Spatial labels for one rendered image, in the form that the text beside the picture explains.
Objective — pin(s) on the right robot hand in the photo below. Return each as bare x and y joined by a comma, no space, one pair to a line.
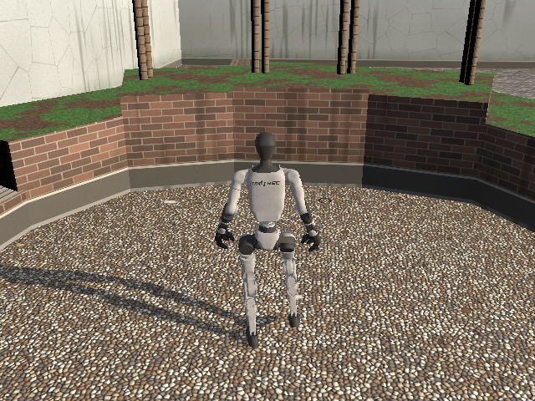
312,239

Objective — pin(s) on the left robot hand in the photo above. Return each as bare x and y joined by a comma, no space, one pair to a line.
219,237

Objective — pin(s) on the right robot forearm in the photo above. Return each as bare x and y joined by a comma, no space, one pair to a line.
309,222

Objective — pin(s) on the robot head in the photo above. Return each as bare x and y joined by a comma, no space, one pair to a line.
265,144

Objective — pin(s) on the robot right upper arm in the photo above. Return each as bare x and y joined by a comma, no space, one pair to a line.
297,190

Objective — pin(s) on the robot torso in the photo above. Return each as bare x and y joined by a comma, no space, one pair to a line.
266,193

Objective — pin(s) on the left robot forearm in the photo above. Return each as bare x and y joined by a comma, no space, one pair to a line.
224,221

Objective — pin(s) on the robot left upper arm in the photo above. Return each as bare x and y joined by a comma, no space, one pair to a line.
235,191

